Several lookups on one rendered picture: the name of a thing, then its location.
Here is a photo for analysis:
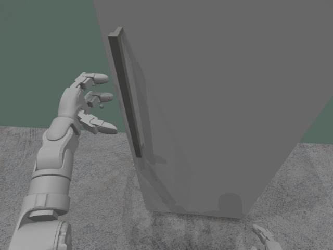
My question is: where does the left robot upper arm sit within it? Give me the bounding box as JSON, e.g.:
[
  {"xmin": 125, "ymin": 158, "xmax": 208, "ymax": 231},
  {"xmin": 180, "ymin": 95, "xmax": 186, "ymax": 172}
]
[{"xmin": 10, "ymin": 220, "xmax": 72, "ymax": 250}]

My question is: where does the left robot hand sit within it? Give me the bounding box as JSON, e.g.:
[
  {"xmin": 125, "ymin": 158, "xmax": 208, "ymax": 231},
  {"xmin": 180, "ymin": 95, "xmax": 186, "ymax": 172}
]
[{"xmin": 58, "ymin": 72, "xmax": 118, "ymax": 134}]

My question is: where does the right robot hand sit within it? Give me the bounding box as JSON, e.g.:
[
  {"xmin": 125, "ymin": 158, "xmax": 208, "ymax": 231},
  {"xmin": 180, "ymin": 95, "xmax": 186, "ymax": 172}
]
[{"xmin": 251, "ymin": 224, "xmax": 283, "ymax": 250}]

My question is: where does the robot left forearm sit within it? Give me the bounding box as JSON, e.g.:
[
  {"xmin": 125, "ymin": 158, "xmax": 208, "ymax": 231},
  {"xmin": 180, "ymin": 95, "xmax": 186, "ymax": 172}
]
[{"xmin": 7, "ymin": 117, "xmax": 81, "ymax": 250}]

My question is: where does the fridge door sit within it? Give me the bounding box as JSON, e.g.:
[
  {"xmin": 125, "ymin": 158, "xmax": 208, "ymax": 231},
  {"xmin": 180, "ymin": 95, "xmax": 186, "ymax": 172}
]
[{"xmin": 93, "ymin": 0, "xmax": 333, "ymax": 219}]

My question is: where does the handle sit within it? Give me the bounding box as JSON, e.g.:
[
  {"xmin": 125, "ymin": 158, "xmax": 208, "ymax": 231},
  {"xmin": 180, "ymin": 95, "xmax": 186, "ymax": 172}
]
[{"xmin": 108, "ymin": 27, "xmax": 143, "ymax": 158}]

